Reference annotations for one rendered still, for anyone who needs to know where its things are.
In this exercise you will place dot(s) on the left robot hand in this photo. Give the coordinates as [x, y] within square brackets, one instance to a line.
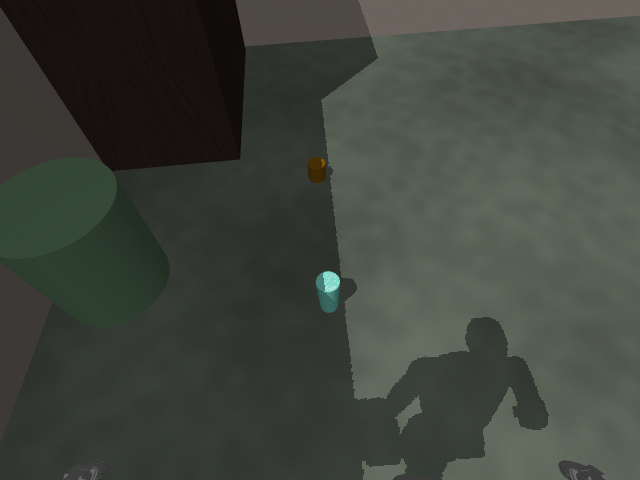
[90, 471]

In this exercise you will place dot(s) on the right robot hand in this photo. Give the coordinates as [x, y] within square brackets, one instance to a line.
[577, 471]

